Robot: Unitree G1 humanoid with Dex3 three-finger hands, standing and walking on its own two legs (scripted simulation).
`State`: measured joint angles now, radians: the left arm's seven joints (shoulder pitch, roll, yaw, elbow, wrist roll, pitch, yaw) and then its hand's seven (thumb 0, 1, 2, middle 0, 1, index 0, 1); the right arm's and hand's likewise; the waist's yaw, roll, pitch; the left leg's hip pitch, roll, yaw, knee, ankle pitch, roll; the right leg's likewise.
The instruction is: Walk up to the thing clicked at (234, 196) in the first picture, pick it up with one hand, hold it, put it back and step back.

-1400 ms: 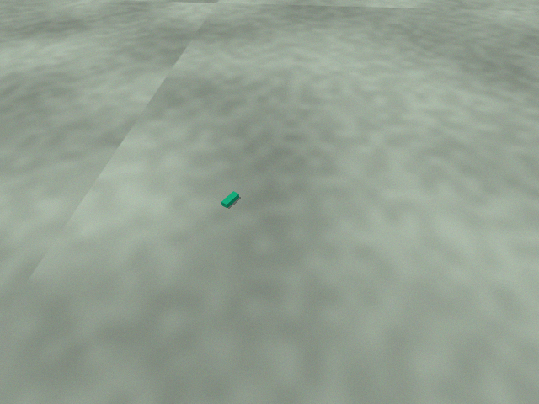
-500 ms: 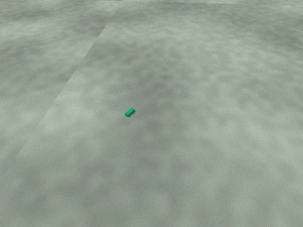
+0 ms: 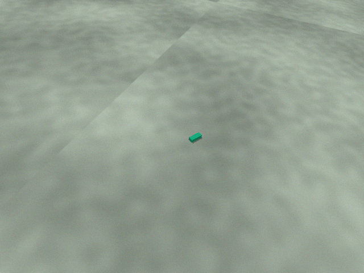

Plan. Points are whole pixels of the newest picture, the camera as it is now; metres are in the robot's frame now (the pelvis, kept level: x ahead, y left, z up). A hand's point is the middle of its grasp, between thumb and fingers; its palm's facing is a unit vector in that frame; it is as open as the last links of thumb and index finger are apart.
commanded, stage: walk up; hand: left
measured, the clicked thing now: (195, 137) +1.23 -0.04 -0.76
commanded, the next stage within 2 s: none
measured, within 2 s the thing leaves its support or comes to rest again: neither
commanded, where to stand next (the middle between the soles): +1.11 -0.47 m, yaw +42 degrees
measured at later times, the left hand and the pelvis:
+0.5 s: hand (92, 249) +0.23 +0.25 -0.15, palm faces +0.23 -0.91 -0.35, open 7.4 cm; pelvis +0.22 -0.06 -0.02, yaw +14 degrees
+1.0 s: hand (150, 207) +0.37 +0.13 -0.19, palm faces +0.36 -0.89 -0.27, open 7.4 cm; pelvis +0.45 -0.12 -0.03, yaw +25 degrees
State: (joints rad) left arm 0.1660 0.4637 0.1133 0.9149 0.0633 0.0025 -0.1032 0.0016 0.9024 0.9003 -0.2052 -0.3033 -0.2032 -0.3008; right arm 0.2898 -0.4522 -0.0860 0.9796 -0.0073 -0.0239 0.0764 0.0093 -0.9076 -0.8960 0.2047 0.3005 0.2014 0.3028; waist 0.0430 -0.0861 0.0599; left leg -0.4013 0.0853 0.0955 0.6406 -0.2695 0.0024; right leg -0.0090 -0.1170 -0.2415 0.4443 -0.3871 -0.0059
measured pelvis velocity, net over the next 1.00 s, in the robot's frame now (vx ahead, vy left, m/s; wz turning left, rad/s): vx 0.45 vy -0.12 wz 0.43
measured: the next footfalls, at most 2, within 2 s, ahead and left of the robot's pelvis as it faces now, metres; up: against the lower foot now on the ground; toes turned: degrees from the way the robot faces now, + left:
left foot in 0.02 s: +0.14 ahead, +0.13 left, +0.00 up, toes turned +7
right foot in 0.48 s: +0.37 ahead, -0.19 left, +0.00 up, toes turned +12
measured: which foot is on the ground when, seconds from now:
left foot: up 0.00-0.00, down 0.02-0.52, up 0.54-0.84, down 0.86-1.00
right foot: down 0.00-0.02, up 0.04-0.46, down 0.48-0.88, up 0.90-1.00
